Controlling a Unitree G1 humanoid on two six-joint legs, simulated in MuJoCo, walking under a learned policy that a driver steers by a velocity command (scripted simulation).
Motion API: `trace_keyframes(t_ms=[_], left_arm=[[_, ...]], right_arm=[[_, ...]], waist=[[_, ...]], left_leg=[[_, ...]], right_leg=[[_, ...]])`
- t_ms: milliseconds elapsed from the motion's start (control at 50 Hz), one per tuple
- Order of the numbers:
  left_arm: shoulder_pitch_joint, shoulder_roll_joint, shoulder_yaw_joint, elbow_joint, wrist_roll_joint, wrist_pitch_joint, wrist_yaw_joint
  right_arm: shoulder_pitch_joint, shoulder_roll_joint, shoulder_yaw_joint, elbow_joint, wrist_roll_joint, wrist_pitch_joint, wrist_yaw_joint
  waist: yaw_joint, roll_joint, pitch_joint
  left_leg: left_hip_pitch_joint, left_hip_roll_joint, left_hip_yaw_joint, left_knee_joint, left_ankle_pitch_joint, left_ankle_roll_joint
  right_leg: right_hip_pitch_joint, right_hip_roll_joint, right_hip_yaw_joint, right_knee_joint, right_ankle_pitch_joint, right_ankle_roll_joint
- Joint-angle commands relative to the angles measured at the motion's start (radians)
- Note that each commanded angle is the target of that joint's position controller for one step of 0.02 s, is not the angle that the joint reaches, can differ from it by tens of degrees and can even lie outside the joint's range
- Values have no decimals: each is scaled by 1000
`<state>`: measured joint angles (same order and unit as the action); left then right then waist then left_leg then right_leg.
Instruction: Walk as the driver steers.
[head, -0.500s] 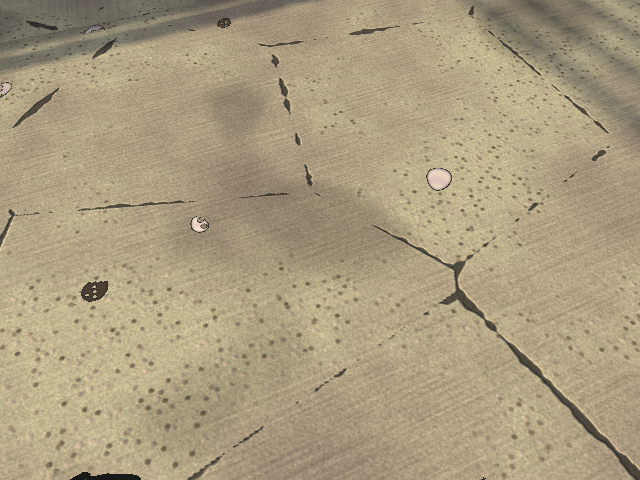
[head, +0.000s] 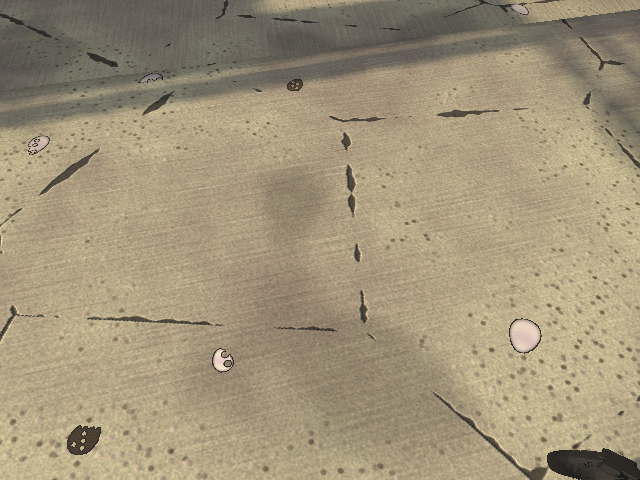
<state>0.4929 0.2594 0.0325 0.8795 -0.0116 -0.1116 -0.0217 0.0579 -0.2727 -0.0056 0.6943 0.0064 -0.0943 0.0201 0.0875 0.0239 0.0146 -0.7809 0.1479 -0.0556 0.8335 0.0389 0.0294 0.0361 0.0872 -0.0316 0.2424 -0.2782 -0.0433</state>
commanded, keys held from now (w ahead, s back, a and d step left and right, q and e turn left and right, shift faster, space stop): w+shift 0.64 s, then w+q+shift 0.36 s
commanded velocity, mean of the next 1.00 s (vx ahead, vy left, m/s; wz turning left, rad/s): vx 1.00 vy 0.00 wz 0.18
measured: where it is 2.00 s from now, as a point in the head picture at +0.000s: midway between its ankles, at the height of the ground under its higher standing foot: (234, 91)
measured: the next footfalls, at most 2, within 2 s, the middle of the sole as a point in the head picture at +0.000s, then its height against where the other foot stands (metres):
left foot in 0.16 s outside the picture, level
right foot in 0.66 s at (380, 322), level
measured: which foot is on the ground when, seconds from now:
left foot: up 0.00-0.14, down 0.16-0.68, up 0.70-1.00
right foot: down 0.00-0.18, up 0.20-0.64, down 0.66-1.00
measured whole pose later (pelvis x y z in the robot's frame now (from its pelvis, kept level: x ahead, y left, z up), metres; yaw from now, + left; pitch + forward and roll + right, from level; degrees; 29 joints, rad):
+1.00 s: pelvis +0.96 +0.05 -0.01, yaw +12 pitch -2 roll -5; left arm 0.41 0.27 0.06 0.92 0.02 -0.11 -0.02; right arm 0.15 -0.29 -0.05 0.76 0.04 -0.03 0.02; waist 0.07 0.03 0.03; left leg -0.83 0.16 -0.03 1.02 0.02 0.07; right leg 0.11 0.08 -0.24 0.25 -0.33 -0.02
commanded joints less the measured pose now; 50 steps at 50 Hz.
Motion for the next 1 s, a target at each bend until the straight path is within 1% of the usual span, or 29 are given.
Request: trace_keyframes(t_ms=[20,60,100,120,160,180,200,220,240,260,300,320,360,440,500,580,620,660,680,700,720,740,760,780,800,840,860,900,1000], left_arm=[[-55,160,33,-73,-18,-29,15],[-14,172,37,-52,-21,-9,19],[-8,204,44,-44,-7,18,23],[-14,226,49,-39,9,32,24],[-75,227,43,-45,38,63,35],[74,58,2,-84,36,46,26],[150,-13,-32,-59,-4,9,11],[-2,116,3,-86,-50,-12,14],[-154,135,3,-136,-63,-24,16],[-247,117,-3,-161,-36,-33,19],[-211,94,3,-157,-18,-12,10],[-193,78,1,-148,-18,3,7],[-218,57,-7,-155,-10,26,7],[-425,69,-12,-214,8,16,4],[-564,41,-23,-252,-2,-8,-22],[-652,70,-10,-304,-17,-18,-48],[-577,119,13,-307,-22,-12,-45],[-232,192,51,-235,-35,12,-17],[-5,260,64,-179,-19,28,5],[15,273,71,-164,-6,8,-12],[2,162,52,-149,10,8,-10],[-61,122,44,-149,21,5,-1],[-114,129,47,-128,32,-6,-6],[-168,103,43,-117,41,-20,-9],[-205,63,33,-105,54,-28,-11],[-256,29,27,-84,25,-27,-19],[-273,39,31,-74,13,-27,-20],[-283,79,41,-67,24,-27,-11],[-225,128,47,-64,29,-22,21]], right_arm=[[-117,-40,-3,-75,8,-22,20],[-165,-58,-10,-94,17,-25,32],[-136,-96,-29,-99,18,-26,40],[-66,-129,-44,-89,23,-20,36],[318,-205,-88,1,35,7,11],[452,-318,-111,37,-6,7,4],[507,-299,-111,64,9,-2,20],[470,-196,-86,75,7,-6,15],[399,-159,-75,72,-1,-11,14],[334,-150,-72,74,-15,-20,18],[248,-68,-49,78,-38,-32,26],[235,-45,-43,83,-27,-33,28],[239,-61,-44,102,-3,-38,22],[309,-97,-48,128,-5,-40,-5],[415,-107,-41,161,9,-42,-19],[474,-144,-47,202,13,-8,-28],[475,-183,-56,213,-13,14,-33],[414,-197,-58,214,-47,45,-35],[416,-125,-35,177,-61,42,-40],[611,58,11,188,-4,10,-14],[502,-93,-22,184,47,-16,-13],[323,-144,-40,127,79,-24,-16],[239,-110,-32,93,68,-27,-21],[218,-96,-41,89,43,-19,-24],[268,-73,-44,101,42,1,-18],[310,-33,-47,117,49,42,-17],[286,-21,-45,104,48,58,-18],[216,-16,-42,68,38,71,-19],[47,-36,-42,5,24,49,15]], waist=[[-34,-29,140],[-27,-36,150],[-67,-82,97],[-115,-128,32],[-332,-171,-174],[-244,111,-373],[-212,345,-561],[-245,252,-392],[-235,129,-229],[-204,-5,-125],[-97,28,-73],[-73,40,-50],[-50,31,28],[-105,-13,124],[-160,-28,142],[-153,3,148],[-86,76,49],[119,142,-146],[164,32,-332],[25,-418,-556],[82,-281,-476],[89,-203,-268],[48,-26,-144],[-4,-5,-79],[-56,-33,-54],[-100,-71,-4],[-110,-81,41],[-112,-65,100],[-66,8,151]], left_leg=[[268,-48,51,-214,242,-11],[226,-72,53,-312,215,-1],[240,-124,80,-329,93,23],[297,-155,100,-296,2,40],[725,-164,112,-231,-118,87],[1194,90,-320,-209,-398,217],[1342,202,-808,-477,-844,303],[1255,174,-792,-579,-859,235],[1092,150,-615,-563,-679,208],[908,106,-489,-573,-493,191],[701,44,-343,-600,-390,195],[651,31,-304,-628,-381,202],[560,34,-253,-690,-364,216],[534,-11,-93,-754,-152,193],[536,-24,-12,-819,-92,171],[830,39,21,-756,183,143],[978,65,26,-591,658,119],[909,67,39,-154,935,87],[587,12,16,201,561,86],[209,-220,-65,625,-421,32],[111,-156,-137,657,-416,73],[51,-118,-103,665,-390,76],[62,-77,-91,600,-353,75],[100,-31,-93,531,-309,71],[170,5,-104,511,-283,66],[195,40,-89,468,-292,57],[163,58,-81,449,-290,52],[78,67,-70,402,-190,35],[60,7,71,77,124,49]], right_leg=[[-304,-233,79,-255,182,-156],[-126,-268,62,-231,261,-139],[47,-306,55,-116,588,-113],[117,-320,49,-7,834,-99],[-19,-286,3,481,1047,-49],[-451,-162,30,944,533,-11],[-644,-31,166,1176,-170,-4],[-765,-84,191,1229,-155,-43],[-804,-126,167,1203,-111,-54],[-776,-161,152,1126,-60,-57],[-672,-224,161,1030,16,-52],[-659,-236,154,1001,22,-45],[-701,-264,137,922,36,-20],[-779,-247,74,624,349,29],[-630,-185,5,399,574,25],[-660,-119,-13,223,503,-7],[-575,-45,-58,255,355,-33],[-196,-51,-38,299,278,-81],[227,-266,230,427,121,-92],[575,-500,823,200,-393,-294],[504,-457,894,40,-541,-219],[342,-435,676,45,-393,-173],[156,-405,549,8,-200,-151],[13,-378,434,-3,-76,-145],[-92,-356,351,-21,-12,-135],[-188,-332,199,-72,58,-115],[-232,-335,139,-96,96,-101],[-267,-325,32,-130,180,-94],[-186,-259,-192,-167,359,-48]])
